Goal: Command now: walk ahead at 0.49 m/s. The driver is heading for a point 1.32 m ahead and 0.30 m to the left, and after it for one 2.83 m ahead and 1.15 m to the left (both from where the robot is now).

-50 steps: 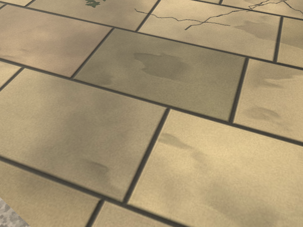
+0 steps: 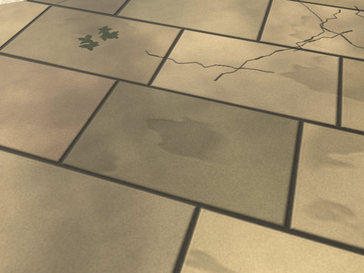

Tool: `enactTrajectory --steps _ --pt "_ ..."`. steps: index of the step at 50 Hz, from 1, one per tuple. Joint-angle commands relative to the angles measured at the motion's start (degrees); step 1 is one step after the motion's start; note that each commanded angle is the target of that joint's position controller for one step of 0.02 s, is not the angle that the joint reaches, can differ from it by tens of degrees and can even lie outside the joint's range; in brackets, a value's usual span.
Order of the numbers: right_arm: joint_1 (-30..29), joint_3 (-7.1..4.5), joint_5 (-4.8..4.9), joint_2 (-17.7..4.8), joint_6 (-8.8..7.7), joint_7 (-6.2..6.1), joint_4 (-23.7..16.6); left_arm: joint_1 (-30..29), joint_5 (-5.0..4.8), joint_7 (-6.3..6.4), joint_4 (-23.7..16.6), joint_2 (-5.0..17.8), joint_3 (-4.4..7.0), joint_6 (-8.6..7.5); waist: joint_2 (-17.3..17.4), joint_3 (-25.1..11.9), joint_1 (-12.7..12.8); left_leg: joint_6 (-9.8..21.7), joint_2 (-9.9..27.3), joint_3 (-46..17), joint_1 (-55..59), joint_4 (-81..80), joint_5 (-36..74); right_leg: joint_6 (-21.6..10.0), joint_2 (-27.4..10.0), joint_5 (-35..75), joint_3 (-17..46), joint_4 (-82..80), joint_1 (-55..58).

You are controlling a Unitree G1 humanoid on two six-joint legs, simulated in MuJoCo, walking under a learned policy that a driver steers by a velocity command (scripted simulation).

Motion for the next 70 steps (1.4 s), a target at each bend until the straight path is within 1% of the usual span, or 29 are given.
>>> enactTrajectory --steps 1,9,12,14,15,16,17,18,20,21,23,29,38,40,42,43,44,45,46,47,48,49,52,58,63,67,68,69,70 --pt "-1.8 -1.35 0.15 -7.9 -0.78 -1.21 -3.2 1.1 0.63 0.26 -2.6 2.6 0.76 0.11 3.4 3.1 2.3 10.0 16.8 -12.7 -4.5 -11.0 4.6 1.4 -2.2 9.0 0.3 -8.5 -2.3" --pt "6.8 -1.65 1.45 -9.2 0.86 -2.02 -0.5 -14.3 -0.52 -1.80 -7.4 2.0 0.08 -0.88 4.8 5.0 -3.2 7.1 17.9 -10.6 6.7 -7.1 4.4 1.5 2.1 13.9 -2.5 -31.1 -0.2" --pt "6.5 -2.14 1.60 -10.2 1.79 -2.39 -0.5 -13.2 -0.59 -2.69 -8.3 3.9 0.65 -1.92 6.0 4.3 -0.9 6.0 19.9 -13.5 9.3 -2.5 6.9 0.0 3.7 7.6 -2.1 -35.6 5.0" --pt "4.0 -2.05 1.32 -10.3 2.23 -2.42 -1.5 -2.1 -0.45 -2.38 -5.4 7.4 2.54 -2.48 6.4 -1.7 5.2 4.0 16.7 -11.9 7.0 9.0 19.7 -1.9 6.5 5.3 -4.1 -38.2 21.2" --pt "2.6 -1.07 0.50 -7.9 2.04 -2.26 -3.1 9.6 0.20 -1.83 -2.8 11.6 4.01 -2.70 3.6 -10.6 10.0 1.9 13.0 -9.0 -2.1 24.7 15.7 -5.3 -0.2 6.5 2.1 -35.9 38.8" --pt "9.0 0.94 0.81 -0.5 0.93 -1.97 -4.1 17.1 1.23 -1.59 -1.4 17.8 5.62 -2.09 -10.7 -20.2 8.9 -2.7 3.6 -3.2 -25.4 47.3 -6.8 -13.2 -15.3 0.4 25.0 -38.8 62.3" --pt "9.4 0.29 2.11 -3.6 -0.19 -1.83 -3.1 17.8 1.46 -1.68 -1.3 12.7 4.28 -1.91 -12.3 -23.5 9.4 -2.4 3.6 -11.7 -31.8 57.3 -24.5 -14.6 -17.8 -4.6 37.5 -45.6 62.1" --pt "4.9 -1.32 3.50 -8.8 -0.41 -1.97 -4.3 12.3 1.08 -1.62 -2.3 8.8 3.02 -2.02 -8.0 -14.2 8.1 -1.5 6.7 -12.6 -35.8 60.7 -20.7 -11.4 -16.2 -5.0 28.5 -46.4 54.1" --pt "0.1 -1.93 2.62 -8.0 0.49 -2.68 -5.4 3.0 0.48 -1.96 -3.5 4.7 1.63 -1.99 -2.4 -4.9 4.7 -1.7 11.4 -10.3 -32.4 56.3 -11.3 -8.0 -11.3 0.5 13.9 -50.7 38.3" --pt "1.0 -2.31 2.26 -6.8 1.41 -2.78 -5.4 1.2 0.86 -2.06 -3.2 3.7 1.36 -2.16 -3.6 -2.5 2.8 -1.7 13.0 -10.4 -29.4 53.8 -8.4 -7.0 -9.2 1.9 8.8 -53.2 33.2" --pt "2.7 -2.16 2.32 -3.7 2.88 -2.45 -5.3 1.0 1.39 -2.08 -2.0 4.1 1.74 -2.42 -4.3 -0.9 1.0 -2.1 13.5 -9.5 -26.5 52.7 -5.7 -7.3 -7.7 8.4 2.5 -55.1 28.9" --pt "-5.6 -2.99 1.70 -3.7 3.80 -1.95 -9.7 3.9 1.78 -0.41 0.2 6.4 2.62 -2.08 -1.2 2.5 1.8 -2.8 12.9 -10.2 -33.3 39.8 6.7 -7.3 -7.3 15.2 -7.3 -56.8 31.4" --pt "-19.9 -2.34 1.71 -2.9 3.55 1.47 -17.5 8.9 -0.01 0.57 1.9 9.7 3.83 0.52 -0.5 6.2 5.4 0.3 11.0 -1.0 -33.6 23.0 3.2 -5.3 -10.5 24.0 -14.7 -51.6 44.1" --pt "-17.6 -3.25 1.74 -4.7 3.79 1.73 -18.2 7.3 -0.33 0.77 1.2 11.5 4.30 1.11 -2.7 2.9 2.8 2.3 7.1 2.8 -25.6 22.5 -2.4 -4.1 -10.2 43.2 -16.6 -44.5 44.6" --pt "-4.7 -5.80 2.07 -9.1 3.90 1.37 -15.6 4.9 -0.77 0.96 0.4 12.8 4.51 1.91 -3.0 -4.5 -4.9 5.6 1.9 5.0 -7.2 18.1 -2.1 -2.1 -7.9 53.3 -18.4 -25.9 40.8" --pt "4.9 -8.07 1.95 -14.0 4.26 0.12 -13.1 4.8 -0.27 1.03 -0.7 12.1 4.16 1.62 1.2 -9.5 -9.1 8.4 4.8 -3.0 10.6 15.2 -0.6 0.8 -5.3 38.5 -18.3 -9.1 27.7" --pt "2.9 -9.25 2.28 -21.1 4.21 -0.70 -14.3 9.1 1.44 0.18 -4.3 3.1 1.50 -0.24 18.6 -13.9 -2.2 19.5 21.5 -36.9 30.8 9.7 -4.6 4.8 7.3 -15.8 -15.1 15.6 -0.3" --pt "5.4 -7.53 1.03 -17.4 3.53 -0.46 -15.5 6.0 -0.56 -0.95 -5.4 6.4 1.68 -3.41 11.2 -22.8 -4.6 21.9 26.4 -52.8 34.0 0.5 -10.2 3.1 8.8 -22.2 1.1 21.3 -6.6" --pt "4.7 -6.42 0.39 -13.4 2.89 -0.14 -14.6 -0.7 -2.67 -1.39 -7.3 8.7 2.41 -4.34 6.8 -15.6 -5.4 17.6 24.0 -42.9 29.7 0.4 -5.9 1.4 5.9 -17.7 1.8 20.1 -10.6" --pt "0.5 -5.83 1.11 -11.5 2.35 0.08 -14.9 -1.2 -1.94 -1.07 -7.5 7.6 2.20 -4.46 2.7 -8.7 -2.1 14.9 21.2 -33.6 19.5 0.7 0.1 0.8 3.2 -12.5 1.4 13.6 -9.2" --pt "-4.0 -4.90 1.43 -8.7 2.23 0.01 -15.9 -1.1 -0.04 -0.32 -6.3 7.8 2.63 -3.77 0.6 -6.1 0.2 12.1 18.1 -26.8 11.8 0.3 4.5 0.9 0.7 -9.4 1.0 8.9 -4.9" --pt "-6.3 -4.70 1.01 -8.5 2.14 -0.22 -16.9 0.7 0.48 -0.17 -6.5 7.9 2.97 -2.94 3.7 -4.7 2.4 12.5 17.0 -24.6 4.9 -0.7 9.0 1.7 -0.4 -7.7 1.3 6.0 -0.3" --pt "-6.2 -4.95 1.11 -9.5 1.77 -1.12 -17.2 0.9 1.28 -0.21 -7.2 6.6 3.08 -1.01 3.5 -3.6 3.9 12.2 13.9 -19.8 -2.8 -2.8 13.7 4.2 -0.1 -4.1 0.0 -1.1 4.0" --pt "-0.4 -4.72 1.40 -9.8 2.02 -2.58 -15.7 -10.6 0.86 -0.78 -10.7 3.8 1.68 -1.01 7.4 -1.0 -1.0 8.5 11.6 -15.8 -2.8 -3.0 7.4 5.1 3.5 14.5 -1.2 -26.1 4.4" --pt "3.2 -4.59 1.44 -10.4 2.08 -2.58 -13.5 -15.8 0.26 -2.43 -12.9 5.8 1.77 -2.19 8.0 1.3 -3.3 8.0 16.0 -20.1 3.5 0.3 4.7 2.5 4.8 14.0 -0.9 -33.7 4.5" --pt "1.4 -4.69 1.26 -11.1 2.80 -2.91 -13.3 -8.5 0.43 -2.69 -11.7 8.1 2.81 -2.94 9.2 -0.5 1.5 5.5 16.4 -21.2 7.5 8.0 18.9 -1.4 7.2 7.3 -3.3 -38.3 13.8" --pt "0.6 -4.12 0.95 -9.8 2.87 -2.76 -13.8 -1.3 0.94 -2.41 -9.8 10.0 3.74 -3.07 7.6 -5.6 4.7 4.1 13.0 -18.6 5.4 17.0 24.5 -3.4 6.3 9.1 -2.6 -38.1 24.6" --pt "0.6 -3.07 0.06 -7.6 2.88 -2.78 -15.1 8.7 1.50 -2.19 -8.5 13.1 4.39 -3.01 1.3 -14.2 8.4 2.0 8.7 -14.5 -3.5 33.8 13.4 -7.3 -3.1 9.5 8.2 -37.2 40.2" --pt "10.0 -1.96 1.74 -3.2 1.87 -2.58 -14.9 13.5 1.47 -2.77 -6.1 16.7 5.55 -2.52 -17.6 -19.5 4.7 -2.3 -0.4 -10.7 -26.2 53.1 -20.8 -16.8 -14.6 -1.7 34.7 -42.9 58.7"
Velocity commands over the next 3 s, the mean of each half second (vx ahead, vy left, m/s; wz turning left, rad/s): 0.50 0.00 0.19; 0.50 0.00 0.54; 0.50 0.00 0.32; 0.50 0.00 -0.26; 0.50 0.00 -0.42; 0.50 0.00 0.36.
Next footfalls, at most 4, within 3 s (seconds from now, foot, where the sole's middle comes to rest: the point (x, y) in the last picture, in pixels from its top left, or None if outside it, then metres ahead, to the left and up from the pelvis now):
0.30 right None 0.34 -0.17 -0.78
0.86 left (149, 259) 0.57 0.13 -0.78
1.36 right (162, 182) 0.92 0.08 -0.78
1.88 left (88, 164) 1.03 0.42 -0.78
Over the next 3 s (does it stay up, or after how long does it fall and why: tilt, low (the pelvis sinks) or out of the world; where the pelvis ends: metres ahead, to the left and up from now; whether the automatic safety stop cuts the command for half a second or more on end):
stays up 1.49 0.40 -0.03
